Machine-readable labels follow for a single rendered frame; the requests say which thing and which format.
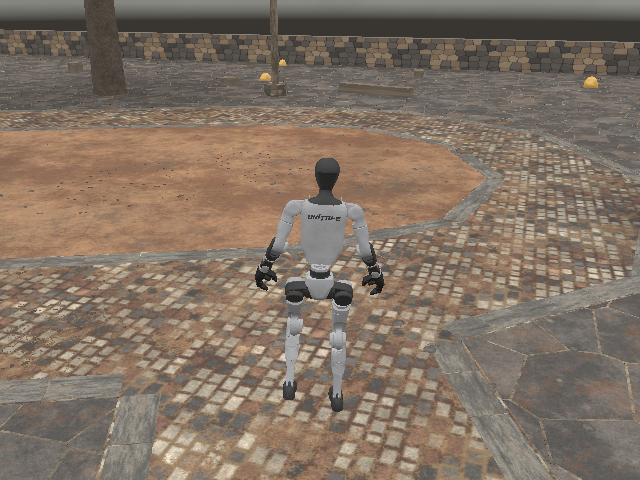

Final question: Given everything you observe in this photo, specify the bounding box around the right robot forearm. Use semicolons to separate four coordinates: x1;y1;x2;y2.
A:
362;242;381;278

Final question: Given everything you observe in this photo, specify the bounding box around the right robot upper arm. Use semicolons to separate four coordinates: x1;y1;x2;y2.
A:
345;202;372;258

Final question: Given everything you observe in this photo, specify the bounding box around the left robot hand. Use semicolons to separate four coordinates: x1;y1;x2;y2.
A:
255;266;277;291

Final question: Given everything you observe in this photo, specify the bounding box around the left robot forearm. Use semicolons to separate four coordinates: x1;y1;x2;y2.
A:
259;237;281;273

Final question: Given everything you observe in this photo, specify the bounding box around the right robot hand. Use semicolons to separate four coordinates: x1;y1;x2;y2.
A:
362;272;385;295

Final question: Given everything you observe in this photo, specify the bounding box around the robot right thigh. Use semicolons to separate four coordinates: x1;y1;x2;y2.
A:
329;280;353;350

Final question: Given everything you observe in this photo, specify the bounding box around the left robot upper arm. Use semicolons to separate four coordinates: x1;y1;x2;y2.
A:
271;200;304;253

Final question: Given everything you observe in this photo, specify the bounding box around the robot left foot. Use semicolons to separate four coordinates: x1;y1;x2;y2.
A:
283;380;297;400

